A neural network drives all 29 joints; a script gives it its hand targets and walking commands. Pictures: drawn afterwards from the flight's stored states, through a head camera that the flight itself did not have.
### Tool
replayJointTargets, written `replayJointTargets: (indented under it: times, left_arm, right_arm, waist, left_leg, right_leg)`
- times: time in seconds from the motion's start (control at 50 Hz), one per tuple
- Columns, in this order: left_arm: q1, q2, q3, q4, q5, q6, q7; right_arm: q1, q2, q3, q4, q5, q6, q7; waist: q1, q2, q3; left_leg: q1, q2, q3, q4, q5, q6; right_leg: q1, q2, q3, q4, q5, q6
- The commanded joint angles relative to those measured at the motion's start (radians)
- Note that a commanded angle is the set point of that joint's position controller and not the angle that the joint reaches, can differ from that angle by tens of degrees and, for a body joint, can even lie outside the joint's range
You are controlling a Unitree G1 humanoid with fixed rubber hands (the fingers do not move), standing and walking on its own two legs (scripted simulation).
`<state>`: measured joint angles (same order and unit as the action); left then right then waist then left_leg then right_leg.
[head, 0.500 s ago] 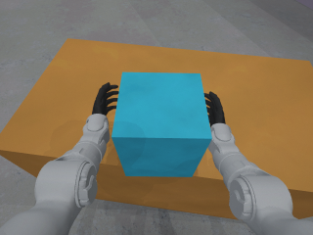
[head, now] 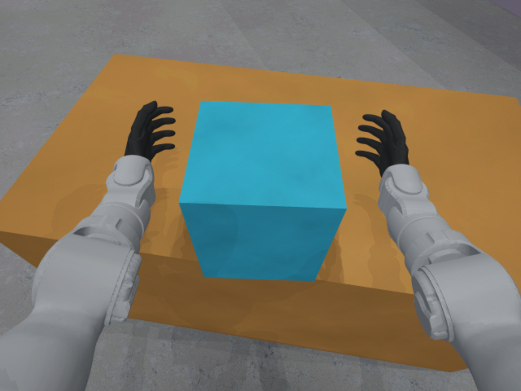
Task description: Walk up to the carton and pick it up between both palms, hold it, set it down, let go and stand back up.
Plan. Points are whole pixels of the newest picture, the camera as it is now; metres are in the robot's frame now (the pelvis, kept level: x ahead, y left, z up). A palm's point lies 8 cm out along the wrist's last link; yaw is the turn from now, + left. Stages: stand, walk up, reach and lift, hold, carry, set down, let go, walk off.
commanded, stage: set down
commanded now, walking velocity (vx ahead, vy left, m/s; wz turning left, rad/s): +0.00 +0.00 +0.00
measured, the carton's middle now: (262, 198) +0.45 -0.01 +0.01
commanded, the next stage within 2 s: none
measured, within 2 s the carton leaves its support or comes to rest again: neither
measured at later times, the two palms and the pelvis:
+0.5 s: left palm (106, 106) +0.48 +0.20 +0.19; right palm (407, 107) +0.46 -0.20 +0.19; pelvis +0.01 -0.01 +0.02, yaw +1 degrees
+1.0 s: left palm (104, 157) +0.43 +0.21 +0.14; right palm (397, 164) +0.41 -0.19 +0.14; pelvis +0.01 +0.00 +0.04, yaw +0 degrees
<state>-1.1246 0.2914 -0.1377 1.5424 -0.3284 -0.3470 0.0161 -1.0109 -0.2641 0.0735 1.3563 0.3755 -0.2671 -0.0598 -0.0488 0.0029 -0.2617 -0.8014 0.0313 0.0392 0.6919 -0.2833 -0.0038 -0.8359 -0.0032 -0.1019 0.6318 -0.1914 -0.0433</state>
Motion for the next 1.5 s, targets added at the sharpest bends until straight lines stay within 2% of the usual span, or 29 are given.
replayJointTargets:
  times: [0.0,0.04,0.06,0.1,0.14,0.2,0.26,0.28,0.32,0.38,0.46,0.5,0.6,0.64,0.7,0.72,0.78,0.84,0.92,0.94,0.98,1.12,1.22,1.26,1.32,1.38,1.4,1.42,1.48]
  left_arm:
    - [-0.397,0.17,0.025,-0.098,0.009,0.036,-0.008]
    - [-0.389,0.148,0.007,-0.047,0.001,0.065,-0.007]
    - [-0.422,0.18,0.023,-0.112,-0.012,0.078,-0.005]
    - [-0.466,0.175,-0.009,-0.097,-0.029,0.097,-0.001]
    - [-0.463,0.187,0.004,-0.19,-0.035,0.106,-0.006]
    - [-0.435,0.217,0.034,-0.142,-0.029,0.142,-0.021]
    - [-0.465,0.181,-0.016,-0.117,-0.04,0.176,-0.034]
    - [-0.469,0.181,-0.008,-0.147,-0.04,0.179,-0.029]
    - [-0.515,0.19,-0.023,-0.131,-0.036,0.187,-0.024]
    - [-0.496,0.197,-0.012,-0.246,-0.038,0.233,-0.013]
    - [-0.508,0.227,0.027,-0.267,0.001,0.299,-0.018]
    - [-0.462,0.226,0.059,-0.34,0.026,0.319,-0.019]
    - [-0.37,0.234,0.113,-0.395,0.053,0.379,-0.032]
    - [-0.266,0.18,0.108,-0.472,0.057,0.391,-0.034]
    - [-0.255,0.198,0.136,-0.437,0.079,0.409,-0.044]
    - [-0.127,0.162,0.142,-0.466,0.104,0.407,-0.051]
    - [-0.132,0.172,0.173,-0.567,0.138,0.4,-0.057]
    - [-0.106,0.161,0.192,-0.66,0.139,0.405,-0.045]
    - [-0.041,0.166,0.212,-0.81,0.139,0.401,-0.032]
    - [-0.054,0.186,0.232,-0.864,0.143,0.405,-0.034]
    - [-0.027,0.179,0.222,-0.868,0.144,0.422,-0.033]
    - [0.141,0.135,0.233,-0.862,0.169,0.427,-0.06]
    - [0.26,0.107,0.233,-0.888,0.196,0.377,-0.06]
    - [0.211,0.121,0.232,-0.88,0.177,0.364,-0.056]
    - [0.297,0.091,0.229,-0.929,0.178,0.316,-0.042]
    - [0.342,0.09,0.217,-0.966,0.182,0.271,-0.035]
    - [0.379,0.088,0.222,-0.959,0.183,0.261,-0.036]
    - [0.326,0.094,0.201,-0.963,0.166,0.254,-0.039]
    - [0.471,0.068,0.202,-0.927,0.184,0.226,-0.049]
  right_arm:
    - [-0.426,-0.118,0.017,-0.159,0.023,0.029,-0.007]
    - [-0.429,-0.108,0.034,-0.138,0.03,0.067,-0.006]
    - [-0.457,-0.14,0.018,-0.198,0.027,0.07,-0.012]
    - [-0.466,-0.126,-0.012,-0.169,0.012,0.102,-0.02]
    - [-0.465,-0.123,-0.003,-0.275,0.022,0.116,-0.027]
    - [-0.458,-0.118,0.001,-0.284,-0.002,0.156,-0.05]
    - [-0.465,-0.096,-0.023,-0.185,0.002,0.201,-0.056]
    - [-0.458,-0.102,-0.019,-0.203,0.008,0.205,-0.056]
    - [-0.487,-0.108,-0.048,-0.185,-0.002,0.216,-0.057]
    - [-0.49,-0.162,-0.061,-0.29,0.0,0.23,-0.065]
    - [-0.491,-0.15,-0.036,-0.223,0.032,0.276,-0.07]
    - [-0.463,-0.144,-0.018,-0.289,0.051,0.283,-0.072]
    - [-0.404,-0.13,-0.001,-0.345,0.039,0.321,-0.087]
    - [-0.313,-0.132,0.004,-0.391,0.041,0.314,-0.088]
    - [-0.325,-0.113,0.007,-0.41,0.03,0.325,-0.097]
    - [-0.189,-0.098,0.017,-0.394,0.034,0.311,-0.096]
    - [-0.17,-0.097,-0.028,-0.445,0.012,0.288,-0.103]
    - [-0.15,-0.092,-0.046,-0.549,-0.012,0.272,-0.095]
    - [-0.077,-0.072,-0.091,-0.695,-0.062,0.266,-0.093]
    - [-0.099,-0.082,-0.091,-0.761,-0.062,0.262,-0.094]
    - [-0.055,-0.065,-0.102,-0.753,-0.081,0.277,-0.097]
    - [0.119,-0.007,-0.101,-0.708,-0.105,0.281,-0.11]
    - [0.216,0.013,-0.1,-0.74,-0.113,0.22,-0.093]
    - [0.177,0.007,-0.115,-0.77,-0.135,0.212,-0.086]
    - [0.271,0.035,-0.113,-0.809,-0.146,0.18,-0.07]
    - [0.316,0.022,-0.141,-0.835,-0.172,0.139,-0.068]
    - [0.353,0.035,-0.127,-0.819,-0.169,0.133,-0.065]
    - [0.307,0.019,-0.147,-0.834,-0.18,0.13,-0.064]
    - [0.454,0.049,-0.112,-0.776,-0.17,0.113,-0.06]
  waist:
    - [0.026,-0.028,-0.573]
    - [0.021,-0.033,-0.495]
    - [0.031,-0.038,-0.549]
    - [-0.002,-0.02,-0.498]
    - [0.011,-0.008,-0.595]
    - [0.007,-0.09,-0.557]
    - [-0.035,-0.021,-0.397]
    - [-0.011,-0.002,-0.417]
    - [-0.035,0.044,-0.398]
    - [-0.042,0.065,-0.5]
    - [-0.02,0.08,-0.411]
    - [-0.005,0.071,-0.458]
    - [0.009,-0.003,-0.351]
    - [-0.005,0.015,-0.384]
    - [0.014,0.002,-0.274]
    - [0.012,0.01,-0.215]
    - [0.022,0.051,-0.181]
    - [0.028,0.033,-0.186]
    - [0.023,0.005,-0.286]
    - [0.04,0.01,-0.325]
    - [0.01,0.02,-0.269]
    - [0.009,0.005,-0.119]
    - [0.04,0.037,-0.05]
    - [0.041,0.003,-0.017]
    - [0.048,-0.006,-0.07]
    - [0.027,0.041,-0.123]
    - [0.048,0.048,-0.098]
    - [0.023,0.035,-0.105]
    - [0.031,0.007,-0.049]
  left_leg:
    - [0.109,-0.047,-0.005,-0.106,0.222,-0.023]
    - [0.113,-0.038,-0.025,-0.141,0.166,-0.018]
    - [0.151,-0.046,-0.011,-0.14,0.174,-0.015]
    - [0.158,-0.04,-0.016,-0.165,0.129,-0.018]
    - [0.205,-0.044,-0.013,-0.163,0.206,-0.018]
    - [0.124,-0.055,-0.002,-0.203,0.153,0.002]
    - [0.155,-0.044,-0.016,-0.251,0.09,-0.007]
    - [0.211,-0.043,-0.014,-0.25,0.117,-0.01]
    - [0.247,-0.046,-0.012,-0.239,0.141,-0.026]
    - [0.403,-0.035,-0.028,-0.229,0.291,-0.049]
    - [0.454,-0.031,-0.022,-0.248,0.358,-0.055]
    - [0.472,-0.037,-0.025,-0.25,0.44,-0.055]
    - [0.469,-0.04,-0.01,-0.309,0.369,-0.03]
    - [0.564,-0.034,-0.025,-0.308,0.461,-0.046]
    - [0.556,-0.037,-0.017,-0.319,0.394,-0.033]
    - [0.588,-0.031,-0.018,-0.321,0.425,-0.031]
    - [0.64,-0.03,-0.009,-0.316,0.426,-0.046]
    - [0.672,-0.026,-0.003,-0.317,0.391,-0.043]
    - [0.645,-0.036,0.002,-0.303,0.399,-0.03]
    - [0.632,-0.043,0.006,-0.297,0.418,-0.024]
    - [0.619,-0.044,-0.001,-0.302,0.399,-0.024]
    - [0.591,-0.045,-0.006,-0.336,0.279,-0.01]
    - [0.659,-0.038,-0.012,-0.329,0.347,-0.032]
    - [0.608,-0.044,-0.004,-0.338,0.26,-0.022]
    - [0.615,-0.045,-0.005,-0.339,0.281,-0.014]
    - [0.636,-0.038,-0.011,-0.309,0.363,-0.029]
    - [0.627,-0.038,-0.014,-0.31,0.352,-0.032]
    - [0.618,-0.037,-0.018,-0.316,0.32,-0.029]
    - [0.616,-0.043,-0.023,-0.325,0.307,-0.023]
  right_leg:
    - [0.605,0.004,0.093,-0.03,0.267,0.062]
    - [0.586,0.001,0.097,-0.055,0.203,0.056]
    - [0.603,-0.002,0.103,-0.071,0.194,0.063]
    - [0.563,-0.001,0.099,-0.098,0.139,0.053]
    - [0.627,-0.008,0.107,-0.103,0.236,0.056]
    - [0.758,-0.021,0.125,-0.109,0.279,0.069]
    - [0.688,-0.015,0.107,-0.145,0.148,0.051]
    - [0.674,-0.013,0.102,-0.16,0.134,0.045]
    - [0.629,-0.013,0.096,-0.17,0.141,0.037]
    - [0.644,0.005,0.072,-0.172,0.281,0.038]
    - [0.681,0.014,0.074,-0.208,0.312,0.038]
    - [0.766,0.018,0.08,-0.202,0.417,0.043]
    - [0.856,0.016,0.09,-0.243,0.371,0.053]
    - [0.889,0.028,0.077,-0.249,0.435,0.042]
    - [0.839,0.026,0.079,-0.273,0.343,0.045]
    - [0.864,0.034,0.077,-0.273,0.369,0.041]
    - [0.816,0.038,0.068,-0.304,0.266,0.038]
    - [0.796,0.048,0.058,-0.317,0.187,0.03]
    - [0.866,0.04,0.073,-0.277,0.271,0.038]
    - [0.886,0.037,0.081,-0.27,0.309,0.045]
    - [0.884,0.033,0.085,-0.27,0.311,0.043]
    - [0.899,0.015,0.1,-0.303,0.198,0.04]
    - [0.842,0.033,0.083,-0.314,0.169,0.035]
    - [0.829,0.026,0.09,-0.326,0.085,0.031]
    - [0.863,0.025,0.098,-0.299,0.133,0.033]
    - [0.877,0.027,0.094,-0.285,0.204,0.023]
    - [0.88,0.024,0.099,-0.286,0.19,0.025]
    - [0.844,0.021,0.1,-0.293,0.162,0.024]
    - [0.869,0.016,0.107,-0.306,0.16,0.023]
